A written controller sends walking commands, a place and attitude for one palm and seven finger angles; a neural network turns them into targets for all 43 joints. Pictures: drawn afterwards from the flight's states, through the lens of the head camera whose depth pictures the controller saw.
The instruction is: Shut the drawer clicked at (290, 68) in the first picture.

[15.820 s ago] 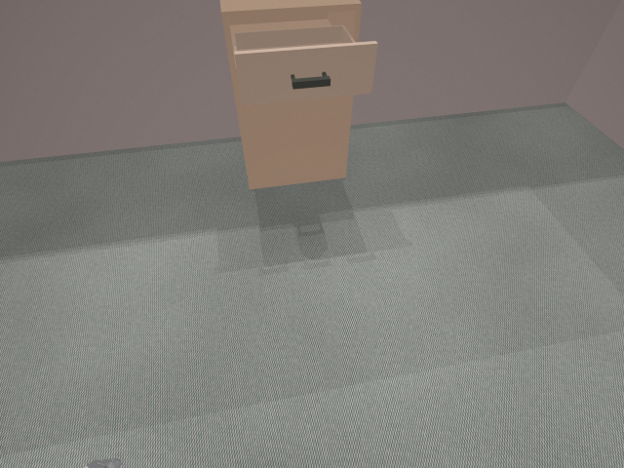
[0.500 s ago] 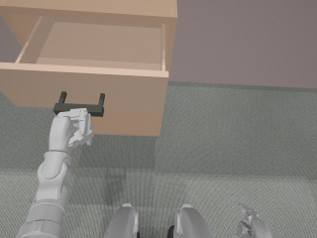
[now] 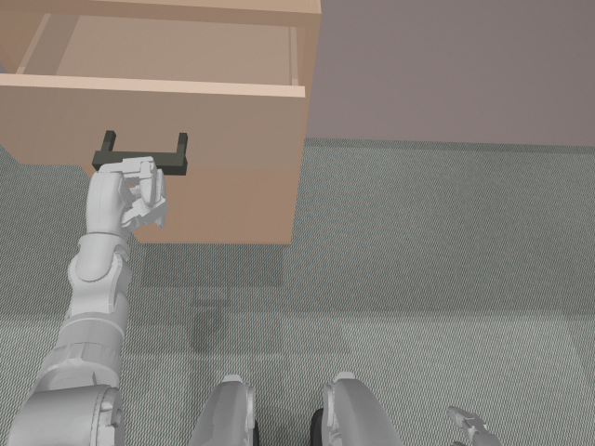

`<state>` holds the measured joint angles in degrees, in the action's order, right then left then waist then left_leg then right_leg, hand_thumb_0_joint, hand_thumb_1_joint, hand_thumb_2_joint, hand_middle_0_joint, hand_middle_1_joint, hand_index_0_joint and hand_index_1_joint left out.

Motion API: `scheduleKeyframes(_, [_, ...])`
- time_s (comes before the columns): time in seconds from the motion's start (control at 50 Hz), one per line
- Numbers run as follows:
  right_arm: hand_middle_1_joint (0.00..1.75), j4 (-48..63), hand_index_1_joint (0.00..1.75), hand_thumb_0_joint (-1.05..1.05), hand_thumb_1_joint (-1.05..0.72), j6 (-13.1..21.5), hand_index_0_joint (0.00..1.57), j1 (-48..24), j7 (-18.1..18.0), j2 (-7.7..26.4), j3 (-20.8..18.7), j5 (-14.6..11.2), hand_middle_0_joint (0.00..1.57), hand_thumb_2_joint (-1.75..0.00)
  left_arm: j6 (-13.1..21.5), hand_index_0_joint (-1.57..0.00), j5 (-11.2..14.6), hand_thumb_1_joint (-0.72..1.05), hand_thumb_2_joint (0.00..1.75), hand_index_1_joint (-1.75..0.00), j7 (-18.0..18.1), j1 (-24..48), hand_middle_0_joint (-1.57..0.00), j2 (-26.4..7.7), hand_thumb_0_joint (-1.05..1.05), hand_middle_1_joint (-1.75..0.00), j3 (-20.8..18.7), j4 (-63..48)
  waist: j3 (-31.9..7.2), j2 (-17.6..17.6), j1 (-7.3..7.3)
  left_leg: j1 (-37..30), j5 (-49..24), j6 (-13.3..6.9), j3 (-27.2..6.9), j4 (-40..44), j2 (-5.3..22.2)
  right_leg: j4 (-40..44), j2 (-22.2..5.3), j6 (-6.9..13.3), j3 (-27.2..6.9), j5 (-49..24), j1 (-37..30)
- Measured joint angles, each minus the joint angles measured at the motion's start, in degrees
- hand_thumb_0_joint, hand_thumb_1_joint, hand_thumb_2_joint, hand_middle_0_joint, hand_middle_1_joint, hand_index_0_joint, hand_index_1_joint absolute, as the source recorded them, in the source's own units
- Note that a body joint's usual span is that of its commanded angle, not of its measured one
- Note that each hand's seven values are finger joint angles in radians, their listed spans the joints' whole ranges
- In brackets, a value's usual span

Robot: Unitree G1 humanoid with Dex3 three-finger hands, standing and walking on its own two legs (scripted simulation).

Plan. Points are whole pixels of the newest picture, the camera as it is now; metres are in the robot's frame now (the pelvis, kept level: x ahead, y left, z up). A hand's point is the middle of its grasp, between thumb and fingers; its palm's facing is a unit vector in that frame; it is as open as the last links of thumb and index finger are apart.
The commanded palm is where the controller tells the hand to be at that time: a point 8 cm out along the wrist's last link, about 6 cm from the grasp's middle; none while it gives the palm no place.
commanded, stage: push the drawer shut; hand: left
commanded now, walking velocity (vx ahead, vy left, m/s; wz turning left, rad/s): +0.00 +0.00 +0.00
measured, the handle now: (144, 151) +0.50 +0.21 +0.03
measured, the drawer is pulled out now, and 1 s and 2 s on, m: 0.13 0.02 0.00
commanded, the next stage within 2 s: pull the fist back off the drawer in 1.48 s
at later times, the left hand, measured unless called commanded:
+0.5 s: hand (168, 160) +0.49 +0.18 +0.03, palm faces +0.02 -1.00 -0.04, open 3.1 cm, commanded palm +0.48 +0.22 +0.03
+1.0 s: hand (173, 129) +0.54 +0.18 +0.03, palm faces +0.03 -1.00 -0.03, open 3.3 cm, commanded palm +0.54 +0.21 +0.03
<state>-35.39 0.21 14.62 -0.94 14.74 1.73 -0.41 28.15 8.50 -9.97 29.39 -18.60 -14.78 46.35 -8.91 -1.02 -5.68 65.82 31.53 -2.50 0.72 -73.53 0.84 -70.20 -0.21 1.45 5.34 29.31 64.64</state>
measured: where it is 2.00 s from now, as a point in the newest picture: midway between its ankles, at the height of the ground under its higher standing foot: outside the picture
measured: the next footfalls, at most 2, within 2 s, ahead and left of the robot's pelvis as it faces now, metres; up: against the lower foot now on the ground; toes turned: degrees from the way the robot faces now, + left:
none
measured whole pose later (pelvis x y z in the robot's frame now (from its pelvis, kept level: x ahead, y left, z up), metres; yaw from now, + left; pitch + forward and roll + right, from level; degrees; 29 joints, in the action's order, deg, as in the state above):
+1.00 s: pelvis +0.00 +0.00 -0.02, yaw -2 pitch +29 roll -5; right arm -35.6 -3.8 19.4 1.0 15.4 3.6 2.2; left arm 26.3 1.9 -9.8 56.3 -31.3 -23.8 69.0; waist -7.6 -2.3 -12.7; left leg 74.9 32.2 -2.7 -0.4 -77.5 2.3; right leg -72.1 1.2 1.4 6.3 28.7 72.8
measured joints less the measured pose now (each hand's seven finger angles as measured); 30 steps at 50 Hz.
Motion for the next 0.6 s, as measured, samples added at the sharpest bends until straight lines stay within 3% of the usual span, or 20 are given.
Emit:
scheduleKeyframes(0.32, [0.3,-0.63,0.3,0.0,-0.9,-2.19,0.2,2.35,0.85,0.28,0.21,0.92,0.2,-0.89,1.89,-1.4,-2.41,0.79,0.89,-1.6,0.14,9.86,-1.4,-3.01,0.0,-1.6,-4.26,10.95,0.23,-0.28,-2.12,1.95,0.2,-0.06,0.28,-0.58,0.49,-0.42,0.49,0.01,-0.31,-0.13,2.14])
scheduleKeyframes(0.6, [0.3,-0.34,0.3,0.0,-0.9,-3.62,0.2,3.56,1.37,0.38,0.59,1.39,0.2,-0.89,0.93,-1.4,-3.32,0.78,0.88,-1.6,-1.37,15.85,-1.4,-6.89,0.02,-1.6,-7.2,15.69,0.71,-0.62,-3.88,3.99,0.55,-0.03,0.02,-1.51,1.16,-0.63,1.17,0.06,-0.1,-0.3,3.99])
